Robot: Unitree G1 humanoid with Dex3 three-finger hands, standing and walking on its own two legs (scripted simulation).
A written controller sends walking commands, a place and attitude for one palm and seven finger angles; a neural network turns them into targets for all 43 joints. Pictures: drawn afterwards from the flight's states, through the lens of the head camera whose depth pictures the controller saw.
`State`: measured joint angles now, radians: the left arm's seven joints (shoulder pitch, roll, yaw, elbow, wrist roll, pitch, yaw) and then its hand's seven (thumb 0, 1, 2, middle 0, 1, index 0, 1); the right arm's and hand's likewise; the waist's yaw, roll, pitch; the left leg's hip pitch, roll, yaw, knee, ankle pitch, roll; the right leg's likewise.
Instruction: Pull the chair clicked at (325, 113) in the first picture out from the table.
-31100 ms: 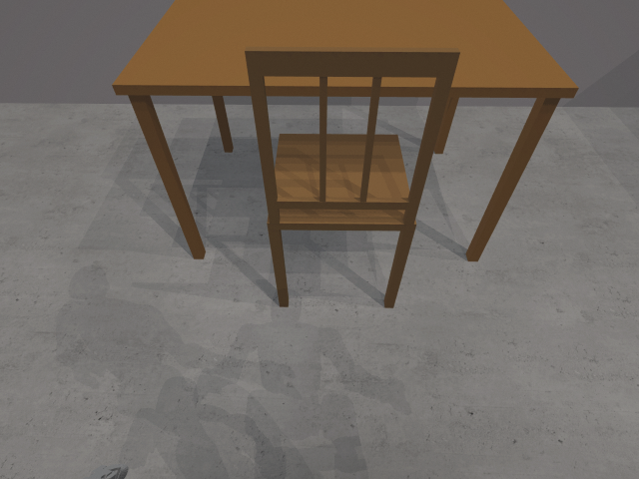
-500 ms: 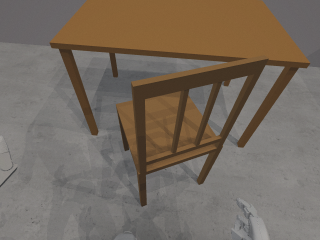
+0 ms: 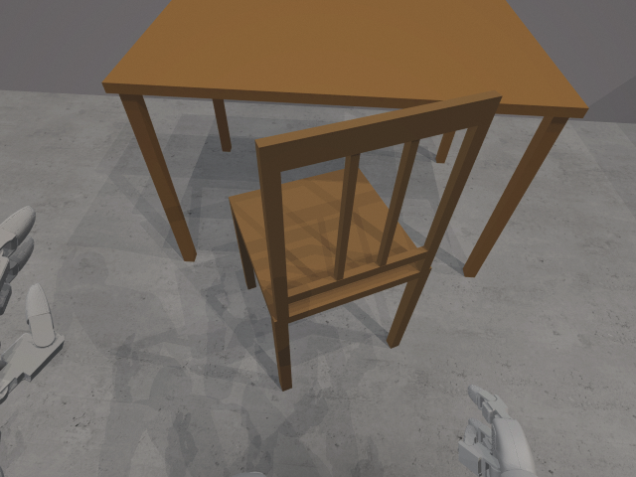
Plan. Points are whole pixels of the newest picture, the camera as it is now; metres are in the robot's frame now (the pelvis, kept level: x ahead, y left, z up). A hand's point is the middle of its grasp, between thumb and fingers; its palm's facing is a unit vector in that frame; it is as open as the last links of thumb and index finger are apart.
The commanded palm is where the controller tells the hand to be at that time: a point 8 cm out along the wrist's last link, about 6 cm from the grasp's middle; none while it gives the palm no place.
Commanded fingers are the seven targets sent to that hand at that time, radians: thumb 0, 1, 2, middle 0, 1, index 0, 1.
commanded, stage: stop stepping back and stand still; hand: left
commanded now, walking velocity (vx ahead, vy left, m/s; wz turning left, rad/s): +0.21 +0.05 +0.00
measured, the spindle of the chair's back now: (344, 225) +0.55 -0.02 -0.06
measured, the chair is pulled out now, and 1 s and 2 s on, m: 0.20 0.20 0.20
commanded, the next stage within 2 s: let the arm hang, fingers relaxed in 1.44 s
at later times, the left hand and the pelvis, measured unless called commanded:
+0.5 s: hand out of the picture +0.16 +0.27 +0.16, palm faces +0.46 -0.78 -0.43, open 7.4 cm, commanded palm +0.11 +0.31 +0.18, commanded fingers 0.00 0.90 0.90 -0.20 -0.30 -0.20 -0.30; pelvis -0.02 +0.01 +0.00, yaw +2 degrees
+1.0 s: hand (20, 312) +0.23 +0.29 +0.16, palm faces +0.44 -0.79 -0.43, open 7.4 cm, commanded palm +0.17 +0.33 +0.18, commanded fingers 0.00 0.90 0.90 -0.20 -0.30 -0.20 -0.30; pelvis +0.04 +0.02 +0.01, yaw +2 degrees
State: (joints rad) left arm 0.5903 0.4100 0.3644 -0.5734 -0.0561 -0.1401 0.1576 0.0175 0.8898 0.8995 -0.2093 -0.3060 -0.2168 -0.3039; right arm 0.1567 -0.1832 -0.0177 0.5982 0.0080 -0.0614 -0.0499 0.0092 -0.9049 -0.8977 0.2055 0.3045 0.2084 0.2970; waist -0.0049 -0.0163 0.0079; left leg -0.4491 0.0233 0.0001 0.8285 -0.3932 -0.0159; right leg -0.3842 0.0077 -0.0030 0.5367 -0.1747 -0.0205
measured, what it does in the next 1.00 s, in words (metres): steps on the spot: left foot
